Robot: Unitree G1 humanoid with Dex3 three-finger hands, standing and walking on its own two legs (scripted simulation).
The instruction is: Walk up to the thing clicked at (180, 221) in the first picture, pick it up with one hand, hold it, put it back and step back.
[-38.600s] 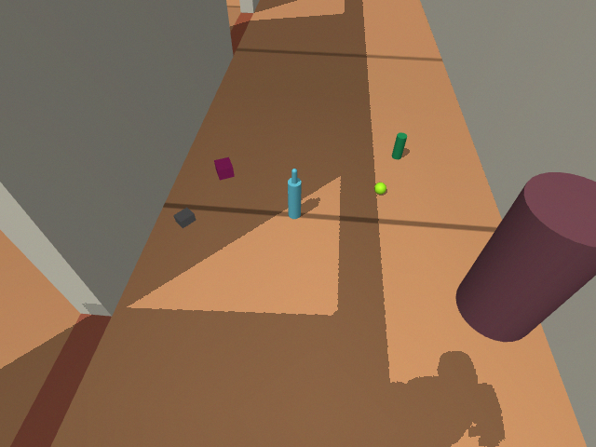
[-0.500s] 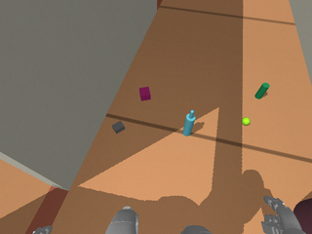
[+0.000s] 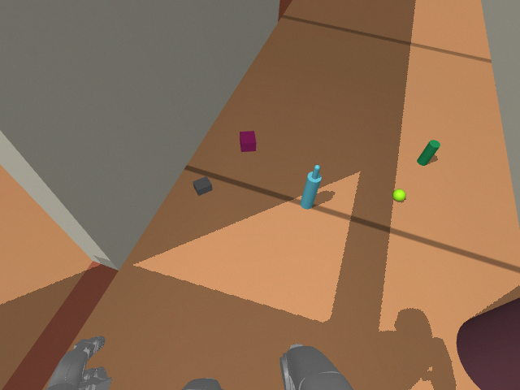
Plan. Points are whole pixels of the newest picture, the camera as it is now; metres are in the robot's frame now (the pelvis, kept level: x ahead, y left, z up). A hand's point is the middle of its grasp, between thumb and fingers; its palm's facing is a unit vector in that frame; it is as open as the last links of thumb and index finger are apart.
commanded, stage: step back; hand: left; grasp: from above
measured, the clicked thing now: (202, 185) +0.98 +0.24 -0.74
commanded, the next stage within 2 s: stand in 1.36 s
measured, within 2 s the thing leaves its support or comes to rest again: neither
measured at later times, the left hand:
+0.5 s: hand out of the picture -0.07 +0.26 -0.14, palm faces +0.01 -0.89 -0.45, open 7.4 cm
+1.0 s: hand out of the picture -0.07 +0.23 -0.13, palm faces +0.03 -0.92 -0.40, open 7.4 cm
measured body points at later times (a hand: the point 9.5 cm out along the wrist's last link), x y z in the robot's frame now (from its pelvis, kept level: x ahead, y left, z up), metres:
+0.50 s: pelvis -0.14 -0.03 -0.01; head -0.11 -0.04 +0.44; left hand -0.07 +0.30 -0.11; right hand -0.06 -0.35 -0.14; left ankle -0.15 +0.11 -0.73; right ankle -0.11 -0.17 -0.73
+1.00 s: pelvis -0.12 -0.04 +0.01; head -0.10 -0.05 +0.45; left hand -0.07 +0.28 -0.11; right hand -0.05 -0.36 -0.13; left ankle -0.08 +0.12 -0.70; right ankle -0.10 -0.14 -0.73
